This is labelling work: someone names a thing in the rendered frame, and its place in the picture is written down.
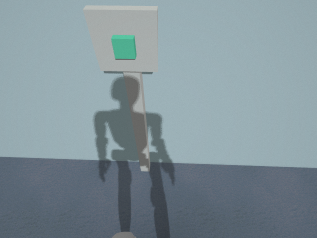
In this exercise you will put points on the panel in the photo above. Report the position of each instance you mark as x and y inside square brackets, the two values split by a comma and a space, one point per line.
[104, 21]

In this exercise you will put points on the button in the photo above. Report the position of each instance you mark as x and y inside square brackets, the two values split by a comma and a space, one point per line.
[124, 46]

